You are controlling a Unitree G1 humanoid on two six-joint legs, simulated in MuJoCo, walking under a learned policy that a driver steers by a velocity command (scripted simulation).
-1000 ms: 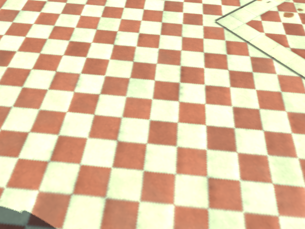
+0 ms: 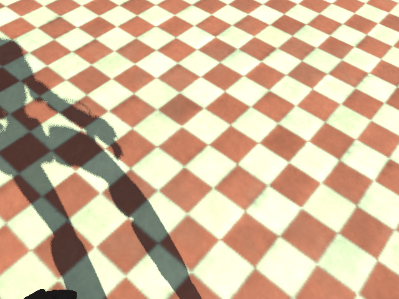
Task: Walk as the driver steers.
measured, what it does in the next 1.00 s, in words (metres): walks ahead, turning left: right foot, then left foot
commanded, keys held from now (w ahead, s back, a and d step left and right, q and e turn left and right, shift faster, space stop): w+q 0.34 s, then w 0.66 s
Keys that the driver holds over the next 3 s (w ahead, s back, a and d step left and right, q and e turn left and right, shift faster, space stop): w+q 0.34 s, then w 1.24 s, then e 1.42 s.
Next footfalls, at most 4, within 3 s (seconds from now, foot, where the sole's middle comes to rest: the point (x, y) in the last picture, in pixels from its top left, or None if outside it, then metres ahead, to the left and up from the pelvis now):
0.22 right None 0.31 -0.15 -0.78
0.72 left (136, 290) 0.49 0.19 -0.78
1.24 right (176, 193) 0.85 0.05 -0.78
1.74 left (99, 154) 1.05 0.37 -0.78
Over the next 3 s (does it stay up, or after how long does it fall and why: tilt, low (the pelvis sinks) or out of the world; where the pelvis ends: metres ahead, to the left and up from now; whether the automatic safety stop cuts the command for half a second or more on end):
stays up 1.01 0.22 0.00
